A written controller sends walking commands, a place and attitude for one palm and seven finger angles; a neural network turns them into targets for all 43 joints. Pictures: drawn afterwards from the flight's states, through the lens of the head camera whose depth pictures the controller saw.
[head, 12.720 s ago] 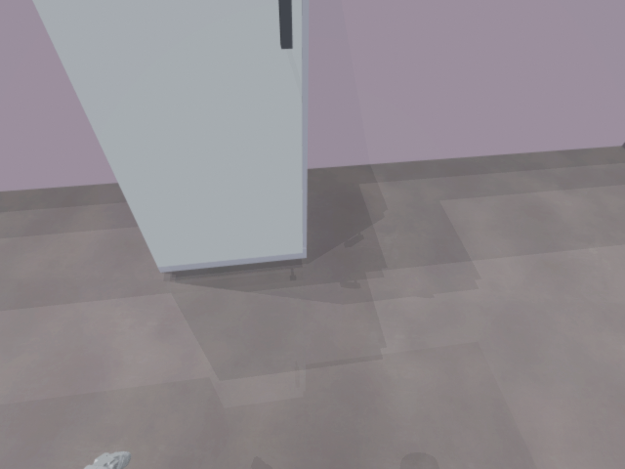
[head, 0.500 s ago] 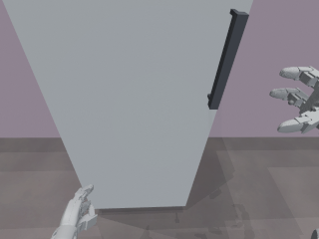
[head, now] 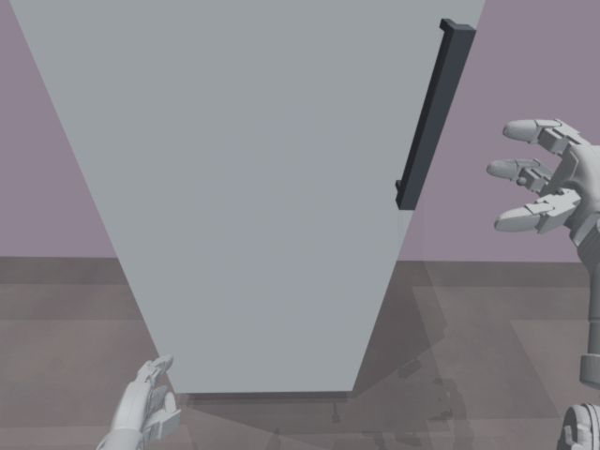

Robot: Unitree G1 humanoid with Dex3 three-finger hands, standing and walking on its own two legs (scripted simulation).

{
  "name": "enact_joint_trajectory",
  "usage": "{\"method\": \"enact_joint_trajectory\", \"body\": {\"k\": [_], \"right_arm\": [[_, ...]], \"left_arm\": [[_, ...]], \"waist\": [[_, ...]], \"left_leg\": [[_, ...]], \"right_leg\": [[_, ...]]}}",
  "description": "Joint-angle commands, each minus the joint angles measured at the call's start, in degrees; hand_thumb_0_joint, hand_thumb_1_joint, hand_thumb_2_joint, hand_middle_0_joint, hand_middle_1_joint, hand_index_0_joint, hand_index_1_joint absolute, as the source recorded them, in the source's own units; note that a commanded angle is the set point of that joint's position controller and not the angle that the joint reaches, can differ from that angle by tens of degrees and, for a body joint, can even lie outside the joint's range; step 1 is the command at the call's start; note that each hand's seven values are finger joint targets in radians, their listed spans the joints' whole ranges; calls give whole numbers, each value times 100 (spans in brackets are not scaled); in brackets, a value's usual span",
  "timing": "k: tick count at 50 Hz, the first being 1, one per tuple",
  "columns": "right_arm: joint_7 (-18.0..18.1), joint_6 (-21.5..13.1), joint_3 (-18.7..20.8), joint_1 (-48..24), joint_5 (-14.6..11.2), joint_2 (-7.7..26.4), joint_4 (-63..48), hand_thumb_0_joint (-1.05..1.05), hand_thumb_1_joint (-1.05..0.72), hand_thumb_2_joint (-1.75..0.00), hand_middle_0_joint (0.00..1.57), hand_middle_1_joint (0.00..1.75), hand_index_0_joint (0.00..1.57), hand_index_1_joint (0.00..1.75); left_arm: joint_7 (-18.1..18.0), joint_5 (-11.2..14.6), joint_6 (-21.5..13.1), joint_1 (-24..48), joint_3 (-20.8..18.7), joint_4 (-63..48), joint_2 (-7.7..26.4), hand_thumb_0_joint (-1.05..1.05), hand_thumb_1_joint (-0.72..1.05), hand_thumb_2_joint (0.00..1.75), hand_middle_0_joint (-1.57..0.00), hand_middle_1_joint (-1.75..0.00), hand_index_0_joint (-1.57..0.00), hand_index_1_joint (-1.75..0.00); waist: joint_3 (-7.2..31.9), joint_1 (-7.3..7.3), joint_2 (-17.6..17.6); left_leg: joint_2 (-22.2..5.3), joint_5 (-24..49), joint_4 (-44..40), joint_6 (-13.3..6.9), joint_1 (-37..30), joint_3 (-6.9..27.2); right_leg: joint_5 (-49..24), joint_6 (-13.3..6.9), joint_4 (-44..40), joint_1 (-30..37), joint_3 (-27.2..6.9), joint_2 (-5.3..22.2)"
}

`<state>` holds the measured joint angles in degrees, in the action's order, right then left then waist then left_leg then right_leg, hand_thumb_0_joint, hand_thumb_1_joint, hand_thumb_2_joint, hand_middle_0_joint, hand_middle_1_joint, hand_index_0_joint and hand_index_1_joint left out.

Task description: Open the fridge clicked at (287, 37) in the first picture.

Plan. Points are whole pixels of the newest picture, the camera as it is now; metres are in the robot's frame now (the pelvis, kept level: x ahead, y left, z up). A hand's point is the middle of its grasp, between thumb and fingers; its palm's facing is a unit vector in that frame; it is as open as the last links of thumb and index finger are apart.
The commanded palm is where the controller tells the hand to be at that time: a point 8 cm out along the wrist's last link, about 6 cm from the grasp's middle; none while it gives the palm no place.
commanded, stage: move the hooked fingers beside the handle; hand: right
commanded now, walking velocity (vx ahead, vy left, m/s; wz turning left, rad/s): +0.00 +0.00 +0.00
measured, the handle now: (423, 124) +0.48 -0.15 +0.25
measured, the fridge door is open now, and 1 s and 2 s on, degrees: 0 0 0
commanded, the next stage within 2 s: feel for the door with the fingertips in 1.48 s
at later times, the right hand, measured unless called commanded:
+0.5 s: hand (499, 163) +0.39 -0.23 +0.25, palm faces +0.05 +1.00 -0.04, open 14.0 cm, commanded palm +0.37 -0.27 +0.25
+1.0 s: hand (477, 154) +0.42 -0.21 +0.24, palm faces +0.05 +1.00 -0.03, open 14.0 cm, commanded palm +0.39 -0.27 +0.25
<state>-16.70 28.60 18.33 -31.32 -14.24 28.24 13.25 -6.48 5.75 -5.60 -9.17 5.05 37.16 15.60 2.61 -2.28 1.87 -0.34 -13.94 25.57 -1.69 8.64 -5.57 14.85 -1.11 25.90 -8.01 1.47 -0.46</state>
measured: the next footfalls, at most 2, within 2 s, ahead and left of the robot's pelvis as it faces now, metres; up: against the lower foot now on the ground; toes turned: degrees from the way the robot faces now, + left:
none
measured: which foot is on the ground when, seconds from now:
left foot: down 0.00-1.00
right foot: down 0.00-1.00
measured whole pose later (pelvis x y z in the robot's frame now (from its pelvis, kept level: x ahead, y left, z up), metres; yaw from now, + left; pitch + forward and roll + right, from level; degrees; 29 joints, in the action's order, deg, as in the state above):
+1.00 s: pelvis +0.02 +0.00 +0.00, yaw +2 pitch +0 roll +0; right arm -13.2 21.9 19.2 -38.5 -11.2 28.1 27.8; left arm -6.3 5.7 -3.3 -16.3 2.2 38.6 16.3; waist 3.3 1.3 2.0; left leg 0.7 -13.0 23.0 -1.6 9.8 -3.4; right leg 15.0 -1.2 23.6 -8.5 3.6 0.4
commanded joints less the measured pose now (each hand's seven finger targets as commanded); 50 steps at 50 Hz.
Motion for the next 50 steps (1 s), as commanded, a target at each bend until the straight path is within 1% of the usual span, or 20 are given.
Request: {"method": "enact_joint_trajectory", "body": {"k": [1, 3, 5, 7, 10, 12, 14, 17, 20, 21, 23, 25, 26, 28, 30, 32, 36, 40, 44, 50], "right_arm": [[117, -501, 527, -2649, -22, 1511, -1057, 0, 50, -30, 30, 120, 30, 120], [109, -529, 354, -2798, -9, 1355, -925, 0, 50, -30, 30, 120, 30, 120], [123, -551, 557, -2676, 4, 1578, -897, 0, 50, -30, 30, 120, 30, 120], [119, -532, 359, -2814, 26, 1390, -764, 0, 50, -30, 30, 120, 30, 120], [156, -575, 513, -2839, 50, 1569, -869, 0, 50, -30, 30, 120, 30, 120], [164, -578, 421, -2952, 31, 1472, -547, 0, 50, -30, 30, 120, 30, 120], [175, -665, 493, -3026, 53, 1635, -555, 0, 50, -30, 30, 120, 30, 120], [168, -752, 247, -3330, 58, 1383, -514, 0, 50, -30, 30, 120, 30, 120], [167, -782, 425, -3330, 78, 1661, -164, 0, 50, -30, 30, 120, 30, 120], [152, -791, 164, -3500, 85, 1385, -85, 0, 50, -30, 30, 120, 30, 120], [190, -859, 194, -3647, 127, 1461, -109, 0, 50, -30, 30, 120, 30, 120], [219, -905, 217, -3696, 131, 1503, -29, 0, 50, -30, 30, 120, 30, 120], [224, -901, 141, -3771, 123, 1406, 192, 0, 50, -30, 30, 120, 30, 120], [237, -923, 123, -3894, 149, 1436, 495, 0, 50, -30, 30, 120, 30, 120], [284, -984, 337, -4026, 190, 1738, 738, 0, 50, -30, 30, 120, 30, 120], [304, -1088, 4, -4366, 241, 1409, 850, 0, 50, -30, 30, 120, 30, 120], [376, -1298, 159, -4349, 287, 1552, 782, 0, 50, -30, 30, 120, 30, 120], [363, -1295, 524, -3784, 250, 1794, 654, 0, 50, -30, 30, 120, 30, 120], [373, -1112, 529, -3238, 254, 1696, 572, 0, 50, -30, 30, 120, 30, 120], [390, -1077, 412, -3608, 202, 1552, -281, 0, 50, -30, 30, 120, 30, 120]], "left_arm": [[-70, 8, -307, 872, -315, -948, 730, 0, 90, 90, -20, -30, -20, -30], [-73, 17, -277, 809, -318, -906, 740, 0, 90, 90, -20, -30, -20, -30], [-67, 6, -275, 777, -345, -917, 766, 0, 90, 90, -20, -30, -20, -30], [-72, 19, -248, 739, -342, -886, 754, 0, 90, 90, -20, -30, -20, -30], [-63, 16, -234, 712, -380, -913, 773, 0, 90, 90, -20, -30, -20, -30], [-85, 20, -225, 653, -378, -829, 782, 0, 90, 90, -20, -30, -20, -30], [-94, 17, -210, 588, -416, -787, 829, 0, 90, 90, -20, -30, -20, -30], [-105, 17, -240, 555, -410, -797, 791, 0, 90, 90, -20, -30, -20, -30], [-122, 19, -207, 478, -431, -729, 841, 0, 90, 90, -20, -30, -20, -30], [-125, 30, -215, 462, -425, -713, 814, 0, 90, 90, -20, -30, -20, -30], [-121, 20, -224, 397, -452, -707, 827, 0, 90, 90, -20, -30, -20, -30], [-117, 16, -221, 374, -460, -693, 836, 0, 90, 90, -20, -30, -20, -30], [-124, 23, -213, 333, -451, -651, 826, 0, 90, 90, -20, -30, -20, -30], [-136, 23, -199, 247, -468, -594, 864, 0, 90, 90, -20, -30, -20, -30], [-137, -1, -204, 174, -489, -552, 896, 0, 90, 90, -20, -30, -20, -30], [-136, 6, -205, 99, -487, -526, 859, 0, 90, 90, -20, -30, -20, -30], [-115, -16, -215, 5, -521, -574, 858, 0, 90, 90, -20, -30, -20, -30], [-82, -30, -182, -47, -548, -663, 891, 0, 90, 90, -20, -30, -20, -30], [-48, 14, -105, -25, -561, -729, 903, 0, 90, 90, -20, -30, -20, -30], [-64, 9, -107, 102, -562, -764, 852, 0, 90, 90, -20, -30, -20, -30]], "waist": [[1325, 33, 84], [1221, 105, 38], [1320, 44, 3], [1189, 117, 108], [1410, 84, 66], [1159, 163, -57], [1228, 170, -24], [1290, 226, 109], [1247, 216, 17], [1187, 300, 44], [1321, 287, 246], [1450, 284, 133], [1262, 334, 101], [1181, 365, -41], [1272, 339, -84], [1260, 450, -20], [1664, 351, 249], [1833, 186, 16], [1574, 163, -91], [1631, 269, 122]], "left_leg": [[-43, 1376, -326, -34, -279, 349], [-25, 1372, -339, -24, -200, 327], [-46, 1495, -331, -26, -303, 357], [-32, 1504, -335, -27, -210, 348], [-50, 1697, -316, -23, -346, 369], [-36, 1505, -375, -1, -185, 380], [-37, 1457, -392, -20, -208, 402], [-31, 1455, -405, -19, -160, 400], [-53, 1437, -415, -13, -188, 412], [-48, 1403, -436, -4, -92, 420], [-25, 1426, -432, -39, -115, 412], [-42, 1494, -417, -32, -190, 416], [-32, 1395, -449, -22, -81, 409], [-22, 1245, -482, -17, -4, 410], [-52, 1182, -507, -9, -57, 466], [-36, 1188, -513, -13, 7, 442], [-19, 1642, -413, -65, -247, 442], [-18, 2124, -344, -53, -583, 428], [5, 2146, -343, -31, -554, 388], [32, 2228, -370, -23, -440, 413]], "right_leg": [[-1464, -43, -323, 420, -331, 41], [-1428, -31, -338, 398, -334, 41], [-1515, -53, -326, 370, -314, 51], [-1514, -43, -319, 360, -296, 47], [-1670, -58, -297, 410, -271, 55], [-1448, -61, -310, 319, -269, 55], [-1444, -63, -304, 357, -257, 68], [-1449, -63, -317, 423, -282, 59], [-1391, -71, -321, 280, -268, 65], [-1352, -78, -313, 312, -247, 61], [-1444, -60, -327, 410, -287, 68], [-1474, -70, -313, 397, -268, 71], [-1371, -70, -323, 332, -262, 76], [-1226, -67, -360, 250, -289, 82], [-1167, -86, -357, 175, -266, 87], [-1172, -74, -369, 225, -261, 91], [-1637, -70, -336, 430, -272, 103], [-2008, -84, -366, 375, -229, 121], [-2017, -68, -378, 274, -147, 136], [-2136, -92, -325, 554, -155, 136]]}}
